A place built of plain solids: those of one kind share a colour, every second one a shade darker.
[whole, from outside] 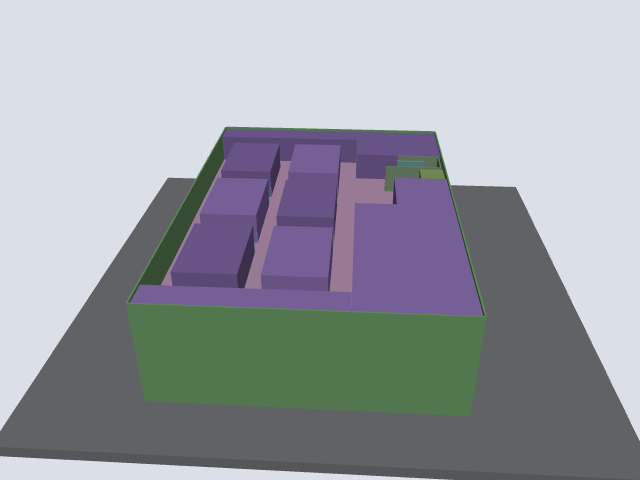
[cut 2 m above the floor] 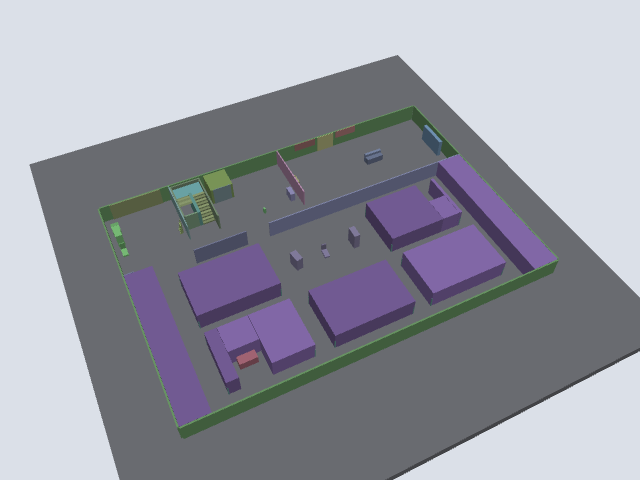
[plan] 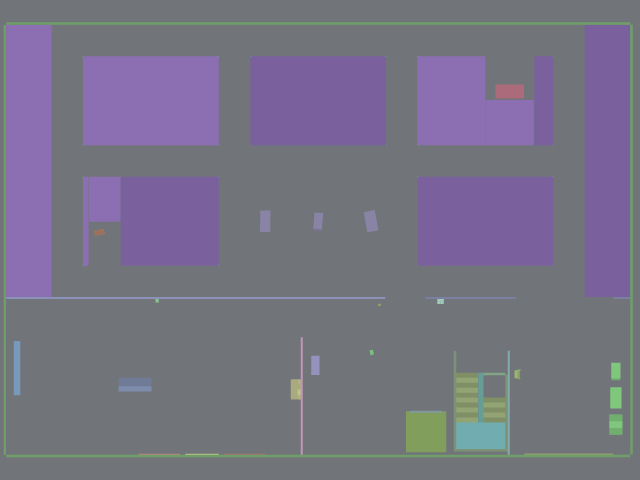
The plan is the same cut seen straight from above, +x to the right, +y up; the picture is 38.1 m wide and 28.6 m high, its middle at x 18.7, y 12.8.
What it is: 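A self-storage house; a reception shop, a loading bay, aisles of roller-shutter units, an enclosed stair and a goods lift on 3 storeys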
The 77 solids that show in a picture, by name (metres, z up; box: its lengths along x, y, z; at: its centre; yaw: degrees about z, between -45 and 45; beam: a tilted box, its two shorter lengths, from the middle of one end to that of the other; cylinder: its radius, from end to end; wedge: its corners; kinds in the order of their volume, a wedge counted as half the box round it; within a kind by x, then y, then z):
{
 "units_1": {"box": [2.69, 16.2, 3.0], "at": [1.35, 17.51, 1.45]},
 "units_2": {"box": [2.69, 16.2, 2.95], "at": [1.35, 17.51, 7.87]},
 "units_3": {"box": [0.33, 5.3, 3.0], "at": [4.75, 13.92, 1.45]},
 "units_4": {"box": [1.88, 2.69, 3.0], "at": [5.87, 15.22, 1.45]},
 "units_5": {"box": [8.09, 5.3, 2.95], "at": [8.62, 13.92, 7.87]},
 "units_6": {"box": [8.09, 5.3, 3.0], "at": [8.62, 21.1, 1.45]},
 "units_7": {"box": [8.09, 5.3, 2.95], "at": [8.62, 21.1, 7.87]},
 "units_8": {"box": [17.66, 9.38, 2.95], "at": [8.84, 4.7, 7.87]},
 "units_9": {"box": [5.84, 5.3, 3.0], "at": [9.75, 13.92, 1.45]},
 "units_10": {"box": [8.09, 5.3, 2.95], "at": [18.59, 13.92, 7.87]},
 "units_11": {"box": [8.09, 5.3, 3.0], "at": [18.59, 21.1, 1.45]},
 "units_12": {"box": [8.09, 5.3, 2.95], "at": [18.59, 21.1, 7.87]},
 "units_13": {"box": [6.12, 5.38, 2.95], "at": [20.75, 2.7, 7.87]},
 "units_14": {"box": [4.03, 5.3, 3.0], "at": [26.53, 21.1, 1.45]},
 "units_15": {"box": [8.09, 5.3, 3.0], "at": [28.56, 13.92, 1.45]},
 "units_16": {"box": [8.09, 5.3, 2.95], "at": [28.56, 13.92, 7.87]},
 "units_17": {"box": [8.09, 5.3, 2.95], "at": [28.56, 21.1, 7.87]},
 "units_18": {"box": [2.88, 2.69, 3.0], "at": [30.0, 19.8, 1.45]},
 "units_19": {"box": [1.14, 5.3, 3.0], "at": [32.03, 21.1, 1.45]},
 "units_20": {"box": [7.27, 9.38, 2.95], "at": [33.53, 4.7, 7.87]},
 "units_21": {"box": [2.69, 16.2, 3.0], "at": [35.83, 17.51, 1.45]},
 "units_22": {"box": [2.69, 16.2, 2.95], "at": [35.83, 17.51, 7.87]},
 "slab_1": {"box": [23.82, 20.73, 0.25], "at": [11.91, 15.26, 6.27]},
 "slab_2": {"box": [2.4, 20.73, 0.25], "at": [25.02, 15.26, 6.27]},
 "slab_3": {"box": [0.6, 20.73, 0.25], "at": [26.52, 15.26, 6.27]},
 "slab_4": {"box": [2.92, 20.73, 0.25], "at": [28.28, 15.26, 6.27]},
 "slab_5": {"box": [7.44, 20.73, 0.25], "at": [33.46, 15.26, 6.27]},
 "wall_1": {"box": [0.15, 25.62, 9.64], "at": [-0.07, 12.81, 4.77]},
 "wall_2": {"box": [37.18, 0.15, 9.64], "at": [18.59, -0.07, 4.77]},
 "wall_3": {"box": [37.18, 0.15, 9.64], "at": [18.59, 25.7, 4.77]},
 "wall_4": {"box": [0.15, 25.62, 9.64], "at": [37.26, 12.81, 4.77]},
 "lift_shaft_1": {"box": [2.4, 2.45, 9.39], "at": [25.02, 1.38, 4.64]},
 "stair_core_1": {"box": [0.15, 5.99, 9.39], "at": [26.75, 3.19, 4.64]},
 "stair_core_2": {"box": [3.22, 0.15, 9.39], "at": [28.28, 0.28, 4.64]},
 "stair_core_3": {"box": [0.15, 4.59, 9.39], "at": [29.82, 2.5, 4.64]},
 "front_line_1": {"box": [22.58, 0.12, 3.0], "at": [11.29, 9.34, 1.45]},
 "front_line_2": {"box": [5.41, 0.12, 3.0], "at": [27.69, 9.34, 1.45]},
 "core_mid_wall_1": {"box": [0.32, 2.96, 9.39], "at": [28.28, 3.41, 4.64]},
 "park_1": {"box": [0.61, 1.28, 1.85], "at": [15.44, 13.92, 0.87], "yaw": -0.6},
 "park_2": {"box": [0.53, 1.01, 0.24], "at": [18.59, 13.92, 0.07], "yaw": -4.8},
 "park_3": {"box": [0.68, 1.23, 1.57], "at": [21.74, 13.92, 0.74], "yaw": 10.0},
 "shelving_1": {"box": [0.39, 3.24, 2.13], "at": [0.64, 5.17, 1.01]},
 "reception_side_1": {"box": [0.12, 7.0, 3.0], "at": [17.61, 3.5, 1.45]},
 "bay_side_1": {"box": [0.12, 6.2, 3.0], "at": [29.95, 3.1, 1.45]},
 "core_1": {"box": [1.3, 0.31, 0.4], "at": [27.47, 2.07, 1.4]},
 "core_2": {"box": [1.3, 0.31, 0.4], "at": [27.47, 2.37, 1.24]},
 "core_3": {"box": [1.3, 0.31, 0.4], "at": [27.47, 2.67, 1.08]},
 "core_4": {"box": [1.3, 0.31, 0.4], "at": [27.47, 2.96, 0.92]},
 "core_5": {"box": [1.3, 0.31, 0.4], "at": [27.47, 3.26, 0.76]},
 "core_6": {"box": [1.3, 0.31, 0.4], "at": [27.47, 3.55, 0.6]},
 "core_7": {"box": [1.3, 0.31, 0.4], "at": [27.47, 3.85, 0.44]},
 "core_8": {"box": [1.3, 0.31, 0.4], "at": [27.47, 4.14, 0.28]},
 "core_9": {"box": [1.3, 0.31, 0.37], "at": [27.47, 4.44, 0.13]},
 "core_10": {"box": [1.3, 0.31, 0.21], "at": [27.47, 4.74, 0.05]},
 "core_11": {"box": [1.3, 0.31, 0.16], "at": [29.09, 2.08, 1.68]},
 "core_12": {"box": [1.3, 0.31, 0.32], "at": [29.09, 2.38, 1.76]},
 "core_13": {"box": [1.3, 0.31, 0.4], "at": [29.09, 2.67, 1.88]},
 "core_14": {"box": [1.3, 0.31, 0.4], "at": [29.09, 2.97, 2.04]},
 "core_15": {"box": [1.3, 0.31, 0.4], "at": [29.09, 3.27, 2.2]},
 "bay_1": {"box": [0.79, 0.39, 0.48], "at": [36.33, 1.4, 0.39]},
 "bay_2": {"box": [0.79, 0.39, 0.48], "at": [36.33, 1.8, 0.39]},
 "bay_3": {"box": [0.79, 0.39, 0.48], "at": [36.33, 2.2, 0.39]},
 "bay_4": {"box": [0.66, 1.27, 1.65], "at": [36.33, 3.4, 0.78]},
 "bay_5": {"box": [0.55, 0.96, 0.25], "at": [36.33, 5.0, 0.08]},
 "counter_1": {"box": [1.96, 0.31, 1.09], "at": [7.67, 3.93, 0.5]},
 "counter_2": {"box": [1.94, 0.5, 0.78], "at": [7.67, 4.34, 0.34]},
 "cell_sofa_1": {"box": [1.7, 0.84, 0.92], "at": [30.0, 21.65, 0.41]},
 "loading_door_1": {"box": [5.29, 0.08, 2.7], "at": [33.53, 0.04, 1.3]},
 "half_landing_1": {"box": [2.92, 1.58, 0.2], "at": [28.28, 1.14, 1.5]},
 "more_packing_table_packing_table_1": {"box": [0.6, 1.2, 1.01], "at": [17.25, 3.9, 0.46]},
 "cleaner_cart_1": {"box": [0.5, 1.15, 1.07], "at": [18.43, 5.33, 0.48]},
 "lift_doors_1": {"box": [1.94, 0.12, 2.5], "at": [25.02, 2.57, 1.2]},
 "core_pocket_1": {"box": [1.3, 0.15, 2.85], "at": [29.09, 4.82, 1.37]},
 "front_glass_1": {"box": [2.5, 0.06, 1.2], "at": [9.12, 0.04, 1.7]},
 "front_glass_2": {"box": [2.5, 0.06, 1.2], "at": [14.22, 0.04, 1.7]},
 "door_glass_1": {"box": [2.0, 0.06, 2.35], "at": [11.68, 0.04, 1.12]},
 "cell_boxes_1": {"box": [0.57, 0.29, 0.21], "at": [5.55, 13.25, 0.36], "yaw": 10.5}
}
